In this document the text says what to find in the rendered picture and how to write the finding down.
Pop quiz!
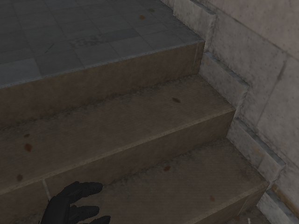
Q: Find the left robot hand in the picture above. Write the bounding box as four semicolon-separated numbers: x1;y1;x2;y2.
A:
38;181;111;224

